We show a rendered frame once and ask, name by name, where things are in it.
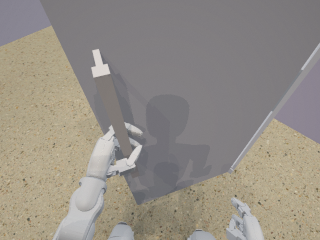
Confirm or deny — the robot left shin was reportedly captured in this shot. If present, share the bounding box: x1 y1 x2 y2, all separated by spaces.
117 221 127 225

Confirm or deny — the robot right hand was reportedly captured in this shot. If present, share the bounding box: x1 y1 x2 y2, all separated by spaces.
226 197 265 240

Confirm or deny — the robot left hand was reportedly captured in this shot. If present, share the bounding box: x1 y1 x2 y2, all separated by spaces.
86 122 143 182

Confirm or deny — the handle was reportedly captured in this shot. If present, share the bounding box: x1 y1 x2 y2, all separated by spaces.
91 49 140 178

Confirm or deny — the robot left forearm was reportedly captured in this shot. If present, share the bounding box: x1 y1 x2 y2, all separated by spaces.
52 176 107 240

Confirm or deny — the fridge door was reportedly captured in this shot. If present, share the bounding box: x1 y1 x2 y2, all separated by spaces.
40 0 320 205

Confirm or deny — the left robot thigh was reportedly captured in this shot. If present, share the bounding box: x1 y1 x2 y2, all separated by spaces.
107 224 134 240

